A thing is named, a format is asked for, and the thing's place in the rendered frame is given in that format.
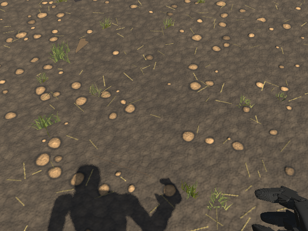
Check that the robot right hand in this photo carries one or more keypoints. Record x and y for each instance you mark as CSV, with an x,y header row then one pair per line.
x,y
292,221

